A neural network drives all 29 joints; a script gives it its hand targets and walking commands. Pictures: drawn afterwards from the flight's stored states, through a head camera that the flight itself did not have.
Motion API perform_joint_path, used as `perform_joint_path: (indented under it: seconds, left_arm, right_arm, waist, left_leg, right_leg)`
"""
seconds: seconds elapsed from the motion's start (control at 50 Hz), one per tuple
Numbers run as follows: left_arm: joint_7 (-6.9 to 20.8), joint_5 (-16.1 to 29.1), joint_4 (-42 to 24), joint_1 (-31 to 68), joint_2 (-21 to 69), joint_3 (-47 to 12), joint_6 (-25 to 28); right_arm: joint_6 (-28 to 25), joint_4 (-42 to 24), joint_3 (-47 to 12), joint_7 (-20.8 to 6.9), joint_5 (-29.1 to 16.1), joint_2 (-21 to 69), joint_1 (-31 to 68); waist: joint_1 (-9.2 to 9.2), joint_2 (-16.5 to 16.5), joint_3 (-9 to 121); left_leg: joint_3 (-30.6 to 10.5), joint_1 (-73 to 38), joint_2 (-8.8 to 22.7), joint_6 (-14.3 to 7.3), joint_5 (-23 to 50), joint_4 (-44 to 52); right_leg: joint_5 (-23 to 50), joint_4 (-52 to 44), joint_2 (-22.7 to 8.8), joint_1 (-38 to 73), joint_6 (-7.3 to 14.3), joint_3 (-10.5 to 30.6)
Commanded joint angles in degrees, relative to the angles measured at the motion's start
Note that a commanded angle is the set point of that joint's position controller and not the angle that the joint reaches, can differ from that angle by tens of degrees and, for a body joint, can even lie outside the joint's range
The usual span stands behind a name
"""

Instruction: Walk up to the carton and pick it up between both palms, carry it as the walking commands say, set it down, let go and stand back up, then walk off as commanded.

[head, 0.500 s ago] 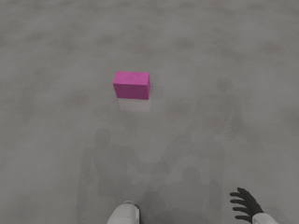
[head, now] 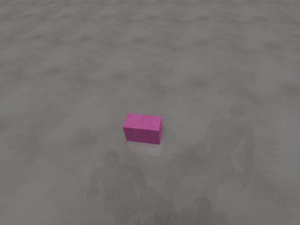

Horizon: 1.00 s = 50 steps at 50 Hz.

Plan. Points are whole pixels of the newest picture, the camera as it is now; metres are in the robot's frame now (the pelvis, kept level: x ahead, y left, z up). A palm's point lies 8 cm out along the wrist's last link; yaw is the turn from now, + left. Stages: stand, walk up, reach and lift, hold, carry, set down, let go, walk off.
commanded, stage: walk up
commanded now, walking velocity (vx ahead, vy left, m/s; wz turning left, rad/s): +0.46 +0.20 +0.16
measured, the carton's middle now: (143, 128) +0.95 +0.08 -0.68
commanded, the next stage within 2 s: none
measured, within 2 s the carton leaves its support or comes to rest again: neither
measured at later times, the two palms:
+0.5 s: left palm (45, 210) +0.22 +0.36 -0.14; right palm (187, 167) +0.32 -0.11 -0.11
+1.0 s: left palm (74, 145) +0.45 +0.31 -0.12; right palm (188, 149) +0.41 -0.13 -0.15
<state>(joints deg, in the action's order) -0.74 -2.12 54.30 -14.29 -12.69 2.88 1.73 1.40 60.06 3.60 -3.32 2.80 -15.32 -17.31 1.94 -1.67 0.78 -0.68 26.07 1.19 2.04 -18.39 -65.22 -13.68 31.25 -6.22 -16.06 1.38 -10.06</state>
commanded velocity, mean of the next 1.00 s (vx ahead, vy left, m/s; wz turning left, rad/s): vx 0.33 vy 0.08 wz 0.04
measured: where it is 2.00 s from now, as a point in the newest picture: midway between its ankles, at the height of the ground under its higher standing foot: (138, 209)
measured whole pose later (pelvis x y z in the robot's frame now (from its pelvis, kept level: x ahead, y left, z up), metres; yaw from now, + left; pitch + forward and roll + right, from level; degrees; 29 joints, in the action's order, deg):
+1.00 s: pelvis +0.43 +0.08 +0.01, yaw +2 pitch -1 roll +3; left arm -1.0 -0.4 62.2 -12.3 -7.7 1.8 1.8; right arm 0.4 64.0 2.1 1.1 1.2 -9.6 -16.0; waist 1.0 -1.4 -4.6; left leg 0.8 23.0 2.9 1.8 -19.6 -53.7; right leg -8.9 23.5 -3.2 -14.2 3.5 -7.7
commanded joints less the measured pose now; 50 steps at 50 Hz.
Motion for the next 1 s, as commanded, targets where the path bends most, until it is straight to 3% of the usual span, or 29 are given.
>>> perform_joint_path:
  seconds: [0.0,0.06,0.18,0.22,0.24,0.26,0.28,0.3,0.32,0.34,0.36,0.4,0.42,0.46,0.5,0.56,0.64,0.68,0.72,0.74,0.76,0.78,0.8,0.82,0.84,0.88,0.92,0.94,0.98]
  left_arm:
    - [-0.07,0.22,0.46,-4.9,-8.53,2.04,2.99]
    - [-0.11,0.07,3.09,-10.53,-8.93,2.31,3.57]
    - [0.15,0.0,5.02,-11.93,-8.79,2.47,2.92]
    - [0.48,0.52,5.43,-11.67,-9.47,2.67,2.74]
    - [0.57,0.8,5.47,-11.51,-9.31,2.63,2.57]
    - [0.73,1.03,5.22,-10.94,-8.8,2.38,2.45]
    - [1.18,1.44,4.82,-11.13,-6.84,1.85,2.36]
    - [1.85,1.76,3.24,-11.07,-3.0,0.77,2.45]
    - [1.51,0.93,1.25,-10.15,-1.45,-0.02,2.44]
    - [1.61,0.88,1.39,-4.64,-4.57,0.38,2.58]
    - [1.82,0.87,2.89,-3.86,-4.06,0.3,2.62]
    - [1.76,0.62,3.95,-5.83,-2.78,-0.14,2.23]
    - [1.87,0.38,4.01,-5.33,-2.42,0.0,1.9]
    - [1.75,0.42,3.8,-4.97,-0.68,-0.03,0.92]
    - [1.94,0.62,3.07,-2.85,0.4,-0.18,-0.13]
    - [2.56,0.79,0.71,4.15,-0.56,-0.1,-0.93]
    - [2.23,1.12,-0.08,7.77,-1.07,0.42,-0.81]
    - [1.95,1.07,0.46,7.06,-1.85,0.76,-0.28]
    - [1.31,1.03,3.14,-0.02,-4.22,1.65,0.76]
    - [0.9,1.03,4.89,-4.78,-6.56,2.49,1.24]
    - [0.47,0.76,5.82,-9.38,-11.02,3.81,1.28]
    - [0.04,1.02,6.38,-12.29,-14.59,4.09,0.78]
    - [0.11,0.88,6.22,-10.12,-13.82,3.64,0.83]
    - [-0.11,1.08,5.39,-7.32,-12.08,3.37,0.63]
    - [-0.49,1.31,4.44,-2.23,-9.0,2.65,0.82]
    - [-0.65,1.21,4.13,2.51,-5.23,1.82,0.92]
    - [-0.56,2.19,4.23,4.09,-1.58,-0.56,1.22]
    - [-0.83,2.1,5.62,2.95,-1.89,-0.38,1.16]
    - [-0.87,1.58,4.95,2.99,-2.66,-0.34,0.96]
  right_arm:
    - [-1.51,-3.96,0.14,-0.42,-0.21,-1.37,2.0]
    - [-1.23,-5.1,-0.2,-0.73,-0.63,-0.47,6.2]
    - [-1.75,-8.22,-1.69,-1.78,-1.18,2.04,15.8]
    - [-2.33,-8.06,-1.7,-1.41,-1.1,1.35,14.64]
    - [-2.92,-6.83,-1.53,-1.06,-0.95,0.37,11.92]
    - [-3.31,-4.76,-0.93,-0.58,-0.82,-1.66,6.24]
    - [-4.0,-1.15,0.22,0.29,-0.64,-4.69,-2.73]
    - [-5.17,0.87,2.07,1.57,0.5,-10.68,-12.78]
    - [-5.57,0.46,3.23,2.73,-0.12,-16.8,-16.39]
    - [-5.36,0.28,2.73,2.91,-0.98,-13.2,-13.58]
    - [-6.0,-0.42,1.74,2.98,-0.96,-9.72,-8.73]
    - [-6.6,-2.33,0.82,3.01,-1.17,-4.75,-0.22]
    - [-6.93,-1.93,0.29,3.06,-1.31,-3.37,0.38]
    - [-7.38,-1.79,-0.15,3.44,-1.65,-1.74,-2.42]
    - [-7.33,-1.02,-0.3,3.67,-1.54,-0.6,-3.68]
    - [-7.01,0.2,-0.41,3.74,-1.45,-1.5,-2.75]
    - [-6.18,2.82,-0.16,4.34,-1.07,-2.78,-3.9]
    - [-5.77,3.79,-0.2,4.68,-1.08,-3.06,-4.16]
    - [-5.6,3.99,-0.38,4.66,-1.52,-2.4,-3.8]
    - [-5.6,3.82,-0.83,4.58,-1.75,-1.26,-4.64]
    - [-5.5,2.19,-1.23,4.58,-2.42,0.58,-6.51]
    - [-4.79,2.38,-0.83,4.75,-2.25,1.2,-9.57]
    - [-3.71,3.91,0.06,4.94,-1.63,-0.83,-9.45]
    - [-2.76,4.55,0.56,4.42,-1.49,-0.92,-9.44]
    - [-2.28,5.17,0.17,4.12,-1.0,1.16,-8.84]
    - [-1.45,5.27,-0.38,4.13,-0.96,3.22,-8.36]
    - [-0.34,5.22,-1.52,4.62,-1.44,5.91,-8.61]
    - [-0.88,3.82,-1.71,4.65,-2.04,4.81,-7.21]
    - [-0.09,3.33,-0.91,5.31,-1.84,3.05,-6.58]
  waist:
    - [-2.16,7.37,-4.96]
    - [-4.0,9.02,-3.62]
    - [-5.31,11.92,-6.82]
    - [-4.22,12.41,-6.87]
    - [-3.22,10.04,-4.85]
    - [-1.12,7.01,-1.48]
    - [2.83,0.78,4.61]
    - [6.95,-12.59,11.34]
    - [8.0,-20.15,12.13]
    - [6.95,-11.46,7.99]
    - [4.72,-8.24,4.45]
    - [0.23,-9.56,-0.02]
    - [-0.61,-8.36,-1.0]
    - [-1.14,-7.31,-1.57]
    - [-1.15,-6.78,-3.17]
    - [-0.59,-9.93,-5.98]
    - [0.22,-8.99,-5.47]
    - [-0.75,-6.49,-4.71]
    - [-4.21,-1.73,0.25]
    - [-5.74,3.77,4.23]
    - [-7.12,14.98,10.26]
    - [-7.85,20.31,11.56]
    - [-5.14,10.09,8.34]
    - [-4.03,3.45,5.52]
    - [-3.0,1.4,0.79]
    - [-1.45,6.03,-1.74]
    - [1.3,11.39,-1.73]
    - [1.2,15.38,0.3]
    - [0.98,12.3,2.77]
  left_leg:
    - [-0.41,9.97,4.82,0.06,10.17,2.88]
    - [1.68,11.6,4.02,0.07,11.06,10.18]
    - [5.3,1.43,3.87,0.57,10.08,28.81]
    - [5.25,-3.43,4.57,0.6,8.51,33.91]
    - [6.15,-8.48,4.1,-0.07,8.53,36.89]
    - [6.42,-17.46,3.16,-1.16,7.27,37.8]
    - [6.17,-29.7,2.94,-2.72,6.2,39.18]
    - [-12.66,-41.6,18.47,-5.83,-0.29,45.52]
    - [-31.0,-44.93,29.26,-9.24,-4.82,52.24]
    - [-25.63,-38.81,24.8,-11.23,-6.45,51.94]
    - [-21.33,-33.03,21.68,-8.15,-0.07,51.59]
    - [-12.87,-24.78,16.99,-7.72,10.35,51.2]
    - [-10.28,-22.49,15.25,-7.73,19.13,50.73]
    - [-6.17,-22.11,14.93,-8.43,31.96,50.29]
    - [-2.34,-21.76,15.41,-8.66,34.42,51.76]
    - [3.02,-17.21,11.68,-7.28,35.39,53.07]
    - [1.51,-19.87,12.9,-7.68,36.89,49.98]
    - [0.48,-20.98,13.19,-7.19,34.1,46.16]
    - [2.53,-18.52,10.01,-4.66,29.54,37.37]
    - [4.42,-13.13,7.41,-2.95,23.72,29.64]
    - [5.87,-4.85,4.21,-1.12,4.73,17.05]
    - [4.76,1.58,-0.05,-0.89,-17.39,5.03]
    - [0.83,1.93,2.57,0.0,-16.63,-1.04]
    - [-0.84,1.46,3.75,0.64,-13.68,-2.68]
    - [-1.58,1.66,4.52,0.56,-9.23,-0.47]
    - [-0.89,-0.84,4.65,0.35,-1.7,5.22]
    - [-0.2,-6.25,2.23,-0.68,1.11,12.09]
    - [1.77,-5.92,1.03,-0.54,0.76,12.98]
    - [3.07,-6.82,0.04,-0.33,-0.78,12.79]
  right_leg:
    - [-7.64,-22.59,-13.85,5.31,0.98,13.05]
    - [1.75,-20.96,-13.36,11.9,0.98,9.51]
    - [2.13,-21.48,-12.67,7.28,2.07,4.31]
    - [5.37,-19.3,-12.91,6.17,1.99,4.86]
    - [6.79,-15.13,-11.91,5.34,1.42,3.32]
    - [8.1,-8.16,-9.87,2.24,0.54,1.38]
    - [5.62,2.74,-5.91,-2.47,-0.55,-0.43]
    - [-17.4,23.79,0.57,-15.26,-1.76,-2.15]
    - [-21.88,36.11,2.98,-25.71,-1.53,3.17]
    - [-15.78,38.55,-1.98,-25.65,-0.94,7.73]
    - [-12.38,39.67,-2.67,-24.34,-0.21,8.65]
    - [-7.27,34.93,-4.29,-20.66,-1.12,8.26]
    - [-5.79,32.85,-3.78,-18.48,-1.68,7.11]
    - [-3.28,28.83,-2.24,-16.57,-3.03,5.45]
    - [-0.93,25.21,-0.82,-17.36,-3.68,4.28]
    - [2.53,14.29,1.05,-12.18,-3.94,1.98]
    - [2.59,5.81,2.36,-8.52,-2.64,2.08]
    - [3.25,1.51,2.04,-5.69,-1.8,3.41]
    - [9.33,-5.18,2.0,7.18,-0.71,3.32]
    - [21.57,-4.7,-1.99,17.07,0.95,6.06]
    - [25.07,-7.67,-14.64,26.91,3.73,20.05]
    - [26.13,-14.21,-23.69,29.06,8.38,32.13]
    - [24.66,-13.73,-22.59,22.44,8.19,34.5]
    - [20.91,-15.52,-21.79,17.56,7.17,33.07]
    - [19.68,-16.26,-18.89,12.24,5.52,28.13]
    - [18.29,-17.4,-13.3,4.96,3.19,18.36]
    - [42.63,-12.88,-8.36,4.15,3.69,10.62]
    - [45.89,-12.64,-6.96,5.55,5.36,6.86]
    - [41.25,-12.06,-7.45,3.97,6.88,6.58]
